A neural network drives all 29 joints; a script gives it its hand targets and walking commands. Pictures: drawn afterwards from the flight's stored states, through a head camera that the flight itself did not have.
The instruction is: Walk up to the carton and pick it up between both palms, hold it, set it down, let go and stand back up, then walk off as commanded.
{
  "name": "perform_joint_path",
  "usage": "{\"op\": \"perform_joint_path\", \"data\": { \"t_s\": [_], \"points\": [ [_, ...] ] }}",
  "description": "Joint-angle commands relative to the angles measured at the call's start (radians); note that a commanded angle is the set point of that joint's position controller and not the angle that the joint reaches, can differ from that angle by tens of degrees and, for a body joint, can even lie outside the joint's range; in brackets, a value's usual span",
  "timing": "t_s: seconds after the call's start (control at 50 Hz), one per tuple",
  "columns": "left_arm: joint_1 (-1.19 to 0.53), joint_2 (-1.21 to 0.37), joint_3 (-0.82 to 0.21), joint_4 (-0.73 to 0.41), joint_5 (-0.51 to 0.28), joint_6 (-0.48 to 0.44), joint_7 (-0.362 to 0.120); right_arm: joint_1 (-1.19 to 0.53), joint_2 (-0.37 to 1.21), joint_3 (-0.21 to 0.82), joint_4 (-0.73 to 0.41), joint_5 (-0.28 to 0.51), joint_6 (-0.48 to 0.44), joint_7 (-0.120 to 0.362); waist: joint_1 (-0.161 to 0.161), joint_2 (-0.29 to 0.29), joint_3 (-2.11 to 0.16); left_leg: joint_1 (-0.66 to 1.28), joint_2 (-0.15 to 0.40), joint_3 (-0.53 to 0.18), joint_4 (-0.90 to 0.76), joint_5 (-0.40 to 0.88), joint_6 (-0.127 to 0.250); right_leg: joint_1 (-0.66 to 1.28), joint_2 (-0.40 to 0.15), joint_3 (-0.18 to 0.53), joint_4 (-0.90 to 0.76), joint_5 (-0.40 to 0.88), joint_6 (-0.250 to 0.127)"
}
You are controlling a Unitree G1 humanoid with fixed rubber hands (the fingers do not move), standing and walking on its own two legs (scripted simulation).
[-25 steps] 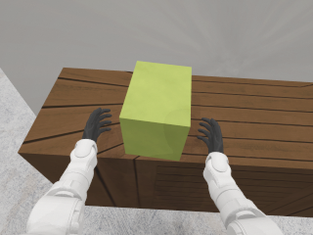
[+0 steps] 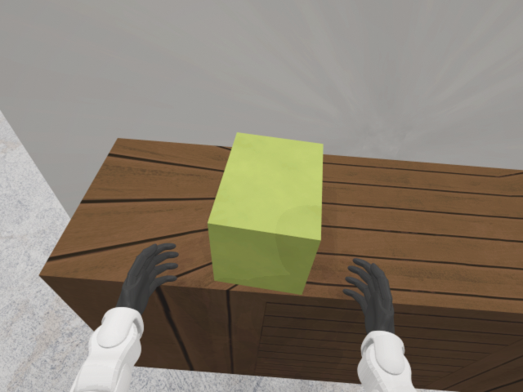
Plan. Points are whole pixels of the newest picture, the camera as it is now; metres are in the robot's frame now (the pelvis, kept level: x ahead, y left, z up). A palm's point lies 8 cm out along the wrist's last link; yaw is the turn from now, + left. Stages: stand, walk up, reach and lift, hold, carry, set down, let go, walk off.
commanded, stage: set down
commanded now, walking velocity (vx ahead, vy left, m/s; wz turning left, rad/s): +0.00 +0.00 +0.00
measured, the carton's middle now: (268, 212) +0.44 +0.01 -0.01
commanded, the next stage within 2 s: let go in 1.74 s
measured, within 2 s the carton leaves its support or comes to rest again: neither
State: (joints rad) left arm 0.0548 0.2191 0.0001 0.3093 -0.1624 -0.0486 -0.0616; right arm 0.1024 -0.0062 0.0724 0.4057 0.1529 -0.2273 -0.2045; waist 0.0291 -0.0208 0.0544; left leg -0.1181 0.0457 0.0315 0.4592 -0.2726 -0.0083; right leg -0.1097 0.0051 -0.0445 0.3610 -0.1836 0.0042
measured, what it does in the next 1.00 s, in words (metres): stands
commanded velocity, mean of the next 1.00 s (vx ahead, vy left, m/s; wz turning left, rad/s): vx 0.00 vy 0.00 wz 0.00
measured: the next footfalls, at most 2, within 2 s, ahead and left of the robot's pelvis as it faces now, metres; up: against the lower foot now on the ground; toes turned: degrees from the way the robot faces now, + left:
none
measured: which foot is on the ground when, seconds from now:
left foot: down 0.00-1.00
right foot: down 0.00-1.00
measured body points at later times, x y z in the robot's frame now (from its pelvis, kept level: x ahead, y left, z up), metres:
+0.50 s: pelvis +0.00 +0.00 +0.00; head -0.02 +0.02 +0.45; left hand +0.18 +0.22 +0.00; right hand +0.19 -0.16 +0.01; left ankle -0.01 +0.11 -0.74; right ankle +0.01 -0.13 -0.74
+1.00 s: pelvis +0.01 +0.00 +0.00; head +0.01 +0.01 +0.45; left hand +0.18 +0.23 -0.02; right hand +0.18 -0.18 -0.02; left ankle -0.01 +0.11 -0.74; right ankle +0.01 -0.13 -0.74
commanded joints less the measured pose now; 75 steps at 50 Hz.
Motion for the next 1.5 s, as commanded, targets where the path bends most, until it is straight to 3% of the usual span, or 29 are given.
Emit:
{"op": "perform_joint_path", "data": {
  "t_s": [0.0,0.08,0.22,0.26,0.36,0.42,0.5,0.54,0.6,0.62,0.64,0.76,0.8,0.82,0.84,0.92,0.98,1.02,1.12,1.14,1.16,1.18,1.2,1.3,1.32,1.34,1.36,1.4,1.48],
  "points": [
    [-0.114,0.073,0.018,-0.252,-0.018,-0.003,-0.008,-0.076,-0.044,-0.012,-0.273,-0.020,-0.016,0.007,0.000,0.096,-0.171,0.033,-0.030,0.000,-0.077,0.431,-0.044,0.124,0.033,0.036,-0.056,0.168,-0.038],
    [0.057,0.103,0.035,-0.342,-0.004,0.013,-0.018,0.126,-0.019,0.032,-0.410,-0.032,0.001,0.005,0.017,0.072,-0.106,0.026,-0.032,0.011,-0.110,0.356,-0.028,0.175,0.017,0.049,-0.075,0.163,-0.035],
    [0.117,0.130,0.003,-0.431,-0.027,0.022,-0.001,0.221,-0.025,0.002,-0.484,-0.049,0.061,0.022,0.030,0.107,-0.022,-0.003,-0.018,0.009,-0.153,0.235,-0.031,0.171,0.006,0.063,-0.096,0.047,-0.055],
    [0.075,0.167,0.011,-0.396,-0.060,0.017,-0.003,0.184,-0.005,0.010,-0.536,-0.054,0.066,0.019,0.036,0.066,-0.036,-0.036,-0.025,0.020,-0.138,0.174,-0.018,0.137,-0.006,0.070,-0.092,0.004,-0.044],
    [0.201,0.131,-0.001,-0.430,-0.012,0.033,0.005,0.294,-0.036,0.018,-0.483,-0.044,0.090,0.040,0.042,0.156,0.025,-0.024,-0.005,-0.005,-0.172,0.193,-0.030,0.178,0.004,0.057,-0.090,0.031,-0.064],
    [0.188,0.147,-0.002,-0.465,-0.036,0.023,0.014,0.285,-0.037,-0.010,-0.561,-0.050,0.088,0.044,0.030,0.074,0.015,-0.027,-0.013,0.006,-0.165,0.141,-0.015,0.159,-0.002,0.060,-0.096,-0.004,-0.044],
    [0.144,0.153,-0.012,-0.464,-0.007,0.025,0.029,0.247,-0.053,-0.034,-0.496,-0.068,0.108,0.058,0.019,0.151,0.030,-0.098,-0.001,0.004,-0.192,0.090,-0.013,0.183,0.006,0.055,-0.065,-0.015,-0.041],
    [0.220,0.137,0.004,-0.427,-0.014,0.028,0.028,0.296,-0.059,-0.018,-0.490,-0.072,0.100,0.059,0.021,0.072,0.023,-0.035,-0.012,0.006,-0.160,0.196,-0.016,0.158,-0.007,0.070,-0.084,0.044,-0.041],
    [0.242,0.142,0.000,-0.417,-0.026,0.032,0.025,0.298,-0.055,-0.031,-0.518,-0.047,0.088,0.061,0.016,0.071,0.029,-0.005,-0.022,0.007,-0.156,0.194,-0.013,0.130,-0.015,0.072,-0.109,0.033,-0.038],
    [0.202,0.145,0.027,-0.346,0.005,0.054,0.020,0.285,-0.053,-0.016,-0.421,-0.077,0.112,0.063,0.028,0.092,0.071,-0.028,-0.019,0.019,-0.167,0.176,-0.015,0.121,-0.017,0.081,-0.107,0.011,-0.036],
    [0.201,0.160,0.019,-0.387,-0.014,0.041,0.020,0.283,-0.048,-0.020,-0.498,-0.071,0.098,0.057,0.015,0.052,0.031,-0.018,-0.022,0.017,-0.153,0.164,-0.008,0.123,-0.020,0.072,-0.101,0.012,-0.034],
    [0.206,0.130,-0.002,-0.326,-0.001,0.057,0.026,0.261,-0.068,-0.056,-0.390,-0.088,0.105,0.080,0.005,0.101,0.045,-0.037,-0.028,0.019,-0.170,0.179,-0.019,0.128,-0.017,0.076,-0.098,0.010,-0.041],
    [0.233,0.163,0.040,-0.367,-0.011,0.034,0.013,0.324,-0.051,-0.020,-0.466,-0.073,0.084,0.073,0.021,0.034,-0.036,0.017,-0.043,0.028,-0.131,0.271,-0.013,0.144,-0.028,0.084,-0.095,0.107,-0.013],
    [0.255,0.138,0.032,-0.267,0.006,0.048,0.008,0.294,-0.071,-0.026,-0.370,-0.088,0.092,0.083,0.015,0.039,0.016,0.019,-0.036,0.022,-0.144,0.290,-0.021,0.126,-0.015,0.071,-0.100,0.102,-0.024],
    [0.280,0.132,0.034,-0.349,0.025,0.039,0.020,0.321,-0.099,-0.030,-0.367,-0.069,0.073,0.088,0.032,0.087,-0.014,0.054,-0.028,0.007,-0.138,0.393,-0.041,0.137,0.002,0.061,-0.092,0.144,-0.036],
    [0.284,0.133,0.043,-0.314,0.024,0.036,0.017,0.298,-0.106,-0.053,-0.390,-0.078,0.036,0.103,0.025,0.059,-0.035,0.044,-0.038,0.029,-0.136,0.369,-0.040,0.131,0.006,0.059,-0.103,0.125,-0.031],
    [0.251,0.116,0.017,-0.236,0.049,0.051,0.021,0.284,-0.113,-0.065,-0.279,-0.106,0.058,0.112,0.005,0.083,0.049,0.028,-0.030,0.025,-0.157,0.305,-0.044,0.111,0.006,0.062,-0.111,0.068,-0.040],
    [0.239,0.143,0.016,-0.354,0.015,0.036,0.037,0.272,-0.125,-0.094,-0.345,-0.078,0.041,0.114,-0.005,0.077,-0.015,0.022,-0.029,0.021,-0.150,0.323,-0.043,0.144,0.002,0.059,-0.095,0.118,-0.030],
    [0.274,0.134,0.029,-0.284,0.015,0.043,0.045,0.286,-0.144,-0.070,-0.305,-0.082,0.043,0.134,0.020,0.051,-0.017,0.036,-0.032,0.036,-0.152,0.381,-0.049,0.130,0.009,0.061,-0.101,0.142,-0.033],
    [0.257,0.133,0.042,-0.193,0.048,0.057,0.035,0.274,-0.141,-0.054,-0.199,-0.094,0.058,0.133,0.016,0.085,0.020,0.032,-0.035,0.032,-0.156,0.367,-0.050,0.117,0.006,0.068,-0.109,0.120,-0.036],
    [0.269,0.136,0.039,-0.277,0.039,0.040,0.036,0.292,-0.143,-0.071,-0.284,-0.082,0.037,0.126,0.019,0.045,-0.029,0.053,-0.032,0.031,-0.154,0.404,-0.049,0.156,0.010,0.061,-0.105,0.167,-0.028],
    [0.264,0.122,0.026,-0.202,0.052,0.068,0.033,0.281,-0.143,-0.058,-0.197,-0.093,0.051,0.130,0.003,0.068,0.015,0.057,-0.035,0.028,-0.153,0.390,-0.048,0.135,0.011,0.062,-0.113,0.153,-0.036],
    [0.250,0.115,0.019,-0.273,0.057,0.060,0.047,0.247,-0.163,-0.103,-0.214,-0.073,0.041,0.139,0.014,0.107,-0.042,0.059,-0.022,0.028,-0.159,0.383,-0.061,0.150,0.022,0.051,-0.101,0.129,-0.041],
    [0.229,0.099,0.013,-0.178,0.067,0.090,0.050,0.210,-0.168,-0.103,-0.129,-0.107,0.055,0.152,0.004,0.074,0.026,0.010,-0.018,0.030,-0.182,0.338,-0.060,0.141,0.026,0.047,-0.105,0.099,-0.043],
    [0.239,0.125,0.015,-0.277,0.042,0.074,0.059,0.221,-0.165,-0.104,-0.243,-0.081,0.042,0.153,0.010,0.075,-0.047,0.012,-0.027,0.040,-0.170,0.352,-0.055,0.179,0.018,0.047,-0.095,0.140,-0.036],
    [0.216,0.110,0.015,-0.171,0.067,0.088,0.054,0.224,-0.155,-0.098,-0.142,-0.100,0.052,0.158,0.010,0.093,-0.016,0.008,-0.025,0.043,-0.169,0.337,-0.051,0.153,0.012,0.063,-0.098,0.112,-0.036],
    [0.232,0.115,0.025,-0.206,0.062,0.088,0.056,0.227,-0.154,-0.093,-0.200,-0.094,0.046,0.157,0.032,0.069,-0.029,0.012,-0.032,0.045,-0.162,0.362,-0.050,0.150,0.015,0.051,-0.098,0.134,-0.034],
    [0.204,0.118,0.021,-0.130,0.076,0.109,0.050,0.191,-0.170,-0.101,-0.119,-0.113,0.061,0.159,-0.003,0.073,0.022,0.027,-0.038,0.045,-0.162,0.332,-0.049,0.119,0.012,0.055,-0.110,0.115,-0.035],
    [0.202,0.128,0.036,-0.158,0.075,0.089,0.059,0.184,-0.168,-0.112,-0.112,-0.126,0.038,0.164,0.020,0.045,-0.077,0.034,-0.028,0.050,-0.144,0.379,-0.045,0.159,0.013,0.048,-0.091,0.162,-0.032]
  ]
}}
